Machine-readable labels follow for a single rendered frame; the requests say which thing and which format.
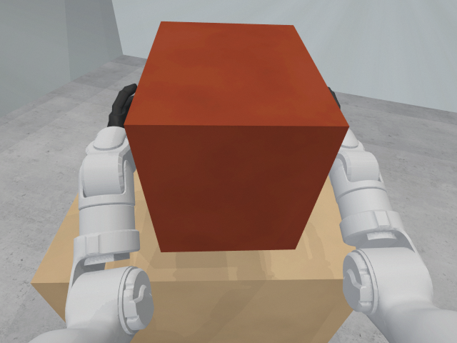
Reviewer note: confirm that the robot right upper arm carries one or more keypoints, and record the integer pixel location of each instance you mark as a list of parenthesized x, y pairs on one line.
[(392, 288)]

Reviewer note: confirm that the left robot forearm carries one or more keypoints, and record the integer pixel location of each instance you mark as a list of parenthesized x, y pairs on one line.
[(106, 204)]

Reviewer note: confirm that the left robot hand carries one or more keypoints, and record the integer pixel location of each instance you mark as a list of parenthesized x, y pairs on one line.
[(120, 107)]

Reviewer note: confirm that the right robot forearm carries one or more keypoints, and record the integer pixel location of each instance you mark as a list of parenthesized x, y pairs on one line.
[(368, 220)]

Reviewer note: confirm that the pedestal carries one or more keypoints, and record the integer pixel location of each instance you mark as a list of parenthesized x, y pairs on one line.
[(257, 296)]

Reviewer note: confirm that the robot left upper arm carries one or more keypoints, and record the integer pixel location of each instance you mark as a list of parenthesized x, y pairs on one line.
[(106, 306)]

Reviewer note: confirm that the right robot hand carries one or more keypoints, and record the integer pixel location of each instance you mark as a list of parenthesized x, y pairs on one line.
[(333, 94)]

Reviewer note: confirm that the carton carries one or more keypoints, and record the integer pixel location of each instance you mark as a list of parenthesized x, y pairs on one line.
[(233, 132)]

